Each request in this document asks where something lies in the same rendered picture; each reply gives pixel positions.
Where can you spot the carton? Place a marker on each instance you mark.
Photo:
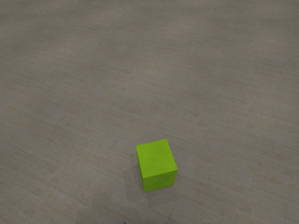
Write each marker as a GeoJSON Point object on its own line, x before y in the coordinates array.
{"type": "Point", "coordinates": [156, 164]}

